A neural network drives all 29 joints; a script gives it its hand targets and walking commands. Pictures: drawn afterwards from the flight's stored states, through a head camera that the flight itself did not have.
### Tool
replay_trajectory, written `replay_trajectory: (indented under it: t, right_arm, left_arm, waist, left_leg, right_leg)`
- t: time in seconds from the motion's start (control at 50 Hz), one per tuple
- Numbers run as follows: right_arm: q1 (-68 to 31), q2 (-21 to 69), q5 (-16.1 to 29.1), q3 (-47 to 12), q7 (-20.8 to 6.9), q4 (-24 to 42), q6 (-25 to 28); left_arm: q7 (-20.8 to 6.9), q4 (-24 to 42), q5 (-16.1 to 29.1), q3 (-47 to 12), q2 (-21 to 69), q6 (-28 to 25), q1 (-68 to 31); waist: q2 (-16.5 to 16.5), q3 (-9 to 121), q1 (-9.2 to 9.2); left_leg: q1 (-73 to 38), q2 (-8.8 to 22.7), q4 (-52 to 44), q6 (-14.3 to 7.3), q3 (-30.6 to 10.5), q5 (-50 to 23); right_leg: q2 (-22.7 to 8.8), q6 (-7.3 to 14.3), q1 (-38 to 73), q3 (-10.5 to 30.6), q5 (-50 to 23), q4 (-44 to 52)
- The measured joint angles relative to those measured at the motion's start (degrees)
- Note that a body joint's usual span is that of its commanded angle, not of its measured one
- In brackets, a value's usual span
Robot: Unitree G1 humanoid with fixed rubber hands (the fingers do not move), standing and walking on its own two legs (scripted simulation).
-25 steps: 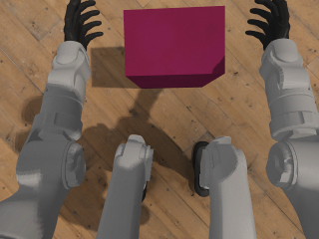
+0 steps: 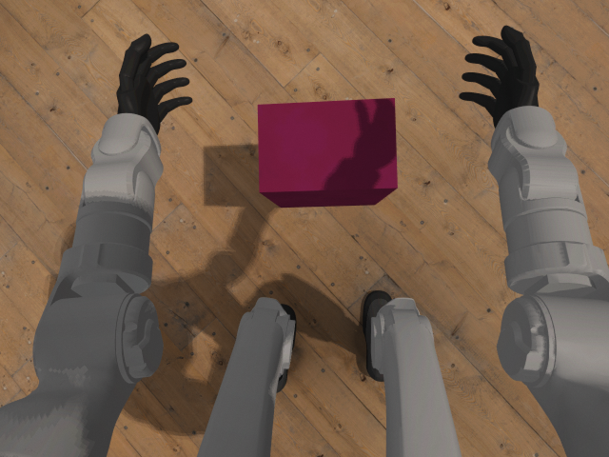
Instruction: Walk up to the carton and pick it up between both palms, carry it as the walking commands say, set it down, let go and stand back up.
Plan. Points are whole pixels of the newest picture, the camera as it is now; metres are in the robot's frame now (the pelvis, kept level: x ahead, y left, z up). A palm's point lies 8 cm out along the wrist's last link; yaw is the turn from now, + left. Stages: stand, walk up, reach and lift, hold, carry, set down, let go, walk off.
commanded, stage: set down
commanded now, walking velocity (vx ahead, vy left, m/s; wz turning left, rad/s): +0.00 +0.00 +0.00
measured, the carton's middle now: (326, 163) +0.52 +0.00 -0.44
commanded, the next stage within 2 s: let go in 0.34 s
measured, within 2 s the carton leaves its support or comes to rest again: neither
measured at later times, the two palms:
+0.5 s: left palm (102, 99) +0.48 +0.21 -0.01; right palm (565, 92) +0.49 -0.20 -0.01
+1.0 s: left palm out of the picture +0.33 +0.22 +0.10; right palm out of the picture +0.33 -0.23 +0.09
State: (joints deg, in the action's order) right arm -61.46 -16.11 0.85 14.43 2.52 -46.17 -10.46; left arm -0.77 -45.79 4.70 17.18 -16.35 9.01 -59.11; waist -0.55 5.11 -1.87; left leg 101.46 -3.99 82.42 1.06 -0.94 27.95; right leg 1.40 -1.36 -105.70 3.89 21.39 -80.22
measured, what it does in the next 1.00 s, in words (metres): rises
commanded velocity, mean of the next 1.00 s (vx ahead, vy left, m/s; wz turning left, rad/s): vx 0.00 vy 0.00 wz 0.00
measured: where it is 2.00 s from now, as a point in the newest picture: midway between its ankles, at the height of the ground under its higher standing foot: (327, 356)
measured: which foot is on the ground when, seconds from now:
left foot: down 0.00-1.00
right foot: down 0.00-1.00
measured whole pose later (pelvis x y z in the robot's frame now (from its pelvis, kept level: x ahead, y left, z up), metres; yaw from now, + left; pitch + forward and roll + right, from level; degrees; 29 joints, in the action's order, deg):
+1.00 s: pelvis +0.09 +0.00 +0.18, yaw -2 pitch +19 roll +0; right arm -3.5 -10.5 -1.7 6.4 -1.4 -30.1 -1.8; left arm -4.9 -29.6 -0.4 4.8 -11.7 0.3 -1.0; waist 1.1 3.7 -1.2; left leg 35.2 -1.8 34.7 0.2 -3.8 18.2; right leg 1.0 -0.3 -39.0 2.4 13.5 -33.6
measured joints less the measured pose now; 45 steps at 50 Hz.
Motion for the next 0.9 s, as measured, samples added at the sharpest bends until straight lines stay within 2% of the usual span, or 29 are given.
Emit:
replay_trajectory:
  t: [0.26,0.4,0.48,0.6,0.72,0.9]
  right_arm:
    - [4.2,2.1,-2.5,0.7,-1.1,0.4,0.7]
    - [4.8,3.1,-5.3,2.5,-1.7,-2.4,1.9]
    - [7.1,4.2,-6.8,2.5,-1.5,-0.5,2.1]
    - [18.2,6.6,-7.9,0.3,-0.6,8.3,1.8]
    - [33.6,7.2,-6.0,-2.5,-1.3,15.8,3.0]
    - [49.0,5.9,-3.7,-5.7,-3.4,15.2,6.5]
  left_arm:
    - [-1.9,0.0,-2.5,1.9,1.6,-1.3,4.5]
    - [-2.5,-1.9,-6.2,3.5,3.2,-2.6,5.1]
    - [-2.7,-0.4,-8.5,3.5,4.0,-2.8,7.3]
    - [-3.6,6.1,-8.8,-0.6,3.9,-2.5,17.7]
    - [-4.3,12.4,-7.0,-5.2,4.0,-3.4,31.8]
    - [-4.8,13.7,-5.1,-9.7,4.3,-6.8,48.3]
  waist:
    - [-0.1,1.1,-0.16]
    - [-0.2,0.2,0.03]
    - [-0.2,-0.4,0.25]
    - [0.1,-1.2,0.82]
    - [0.7,-2.3,0.68]
    - [1.4,-0.9,0.77]
  left_leg:
    - [-13.6,0.5,-16.3,-0.3,-0.2,-5.2]
    - [-19.0,0.6,-22.4,-0.4,-0.4,-7.4]
    - [-20.8,0.7,-24.3,-0.4,-0.6,-7.9]
    - [-26.3,0.9,-28.2,-0.5,-0.9,-8.4]
    - [-37.4,1.1,-34.3,-0.8,-1.3,-9.1]
    - [-55.4,1.7,-42.2,-0.9,-2.3,-9.0]
  right_leg:
    - [-0.3,0.1,13.7,0.4,-4.7,15.8]
    - [-0.5,0.2,19.2,0.3,-6.7,21.9]
    - [-0.5,0.2,21.1,0.2,-7.2,23.9]
    - [-0.5,0.3,26.6,0.0,-7.6,27.7]
    - [-0.6,0.4,37.8,-0.3,-8.0,33.8]
    - [-0.6,0.7,55.9,-1.1,-7.4,41.2]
